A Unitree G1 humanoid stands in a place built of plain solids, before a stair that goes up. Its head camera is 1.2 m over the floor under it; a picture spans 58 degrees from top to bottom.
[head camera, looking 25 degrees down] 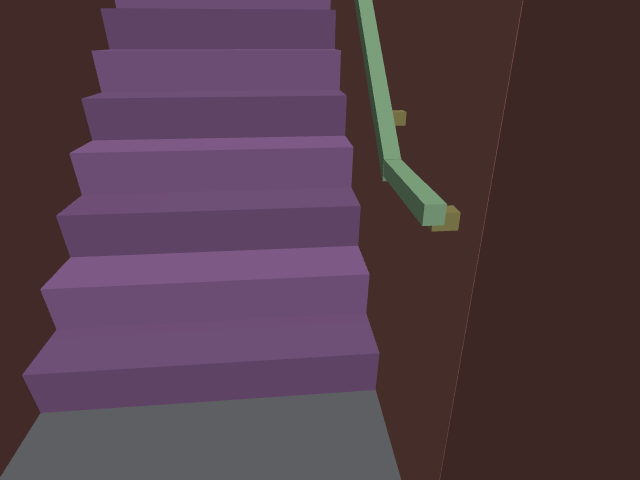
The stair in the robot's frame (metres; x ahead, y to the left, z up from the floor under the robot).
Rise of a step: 0.19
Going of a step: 0.23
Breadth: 1.20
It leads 5 degrees to the left of straight ahead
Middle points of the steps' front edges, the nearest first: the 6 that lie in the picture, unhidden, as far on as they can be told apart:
1.16 0.39 0.19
1.39 0.41 0.38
1.62 0.43 0.57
1.85 0.45 0.76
2.08 0.47 0.95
2.31 0.49 1.15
